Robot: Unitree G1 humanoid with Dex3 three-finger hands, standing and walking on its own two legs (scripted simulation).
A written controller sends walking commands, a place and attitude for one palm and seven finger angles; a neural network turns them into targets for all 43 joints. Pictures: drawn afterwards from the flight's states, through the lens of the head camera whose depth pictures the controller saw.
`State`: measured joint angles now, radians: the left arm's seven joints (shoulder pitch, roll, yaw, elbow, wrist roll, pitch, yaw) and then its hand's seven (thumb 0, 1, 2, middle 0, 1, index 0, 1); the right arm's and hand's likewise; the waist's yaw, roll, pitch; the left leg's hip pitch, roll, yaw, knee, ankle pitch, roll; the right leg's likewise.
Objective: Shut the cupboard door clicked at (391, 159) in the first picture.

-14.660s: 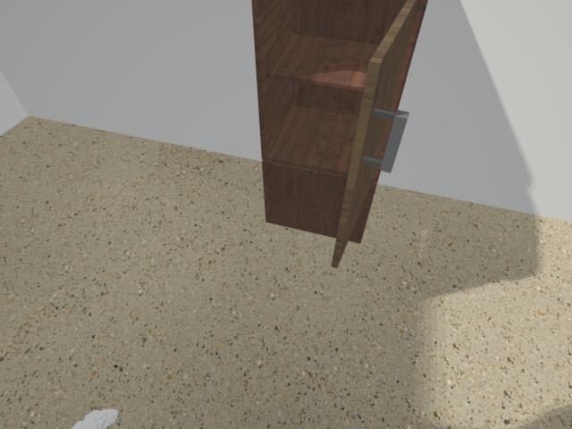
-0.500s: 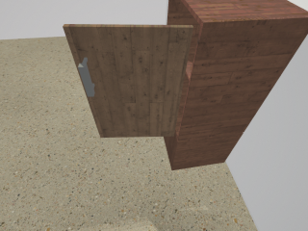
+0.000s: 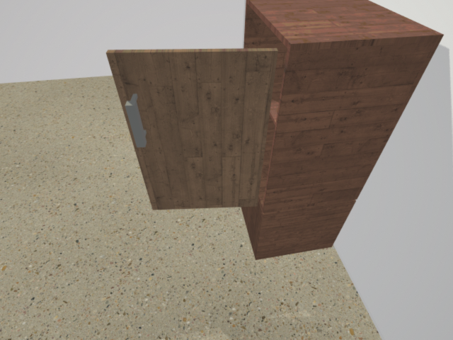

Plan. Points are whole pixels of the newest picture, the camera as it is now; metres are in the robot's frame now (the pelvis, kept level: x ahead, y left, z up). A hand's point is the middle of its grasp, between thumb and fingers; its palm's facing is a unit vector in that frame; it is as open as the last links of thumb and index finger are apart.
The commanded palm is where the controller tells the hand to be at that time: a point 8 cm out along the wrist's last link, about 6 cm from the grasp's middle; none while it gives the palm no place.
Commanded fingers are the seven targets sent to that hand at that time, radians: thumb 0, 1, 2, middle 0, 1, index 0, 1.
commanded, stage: look again from close up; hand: left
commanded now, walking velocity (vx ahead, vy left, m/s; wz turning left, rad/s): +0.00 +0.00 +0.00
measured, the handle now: (138, 120) +0.63 +0.27 +0.06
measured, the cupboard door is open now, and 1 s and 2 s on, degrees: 82 82 82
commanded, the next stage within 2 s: shuffle to correct the standing spot in 0.08 s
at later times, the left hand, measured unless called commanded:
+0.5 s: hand out of the picture -0.01 +0.16 -0.18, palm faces +0.11 -0.98 -0.15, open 7.3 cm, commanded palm none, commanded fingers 0.00 0.90 0.90 -0.20 -0.30 -0.20 -0.30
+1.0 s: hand out of the picture +0.06 +0.19 -0.19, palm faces +0.14 -0.98 -0.14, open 7.3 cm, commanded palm none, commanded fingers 0.00 0.90 0.90 -0.20 -0.30 -0.20 -0.30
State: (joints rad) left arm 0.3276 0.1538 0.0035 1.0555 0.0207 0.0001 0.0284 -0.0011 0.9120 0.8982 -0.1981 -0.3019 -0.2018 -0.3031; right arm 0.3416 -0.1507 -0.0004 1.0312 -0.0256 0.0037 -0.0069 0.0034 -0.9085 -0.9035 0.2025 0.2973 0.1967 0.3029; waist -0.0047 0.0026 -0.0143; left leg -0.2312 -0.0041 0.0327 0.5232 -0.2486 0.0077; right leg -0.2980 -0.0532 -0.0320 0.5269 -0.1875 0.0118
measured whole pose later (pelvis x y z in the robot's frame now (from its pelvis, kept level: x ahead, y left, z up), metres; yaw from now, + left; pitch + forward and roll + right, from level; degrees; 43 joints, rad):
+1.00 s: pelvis +0.11 +0.03 -0.01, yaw +4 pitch -1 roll +0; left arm 0.39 0.16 0.05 1.08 0.03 -0.01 0.00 0.00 0.91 0.90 -0.20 -0.30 -0.20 -0.30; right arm 0.23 -0.16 -0.02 0.97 -0.03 -0.06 0.00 0.00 -0.92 -0.90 0.20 0.30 0.19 0.30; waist 0.02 -0.05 0.03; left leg -0.35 0.05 0.10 0.57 -0.21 0.02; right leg -0.37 -0.06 -0.05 1.01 -0.48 -0.04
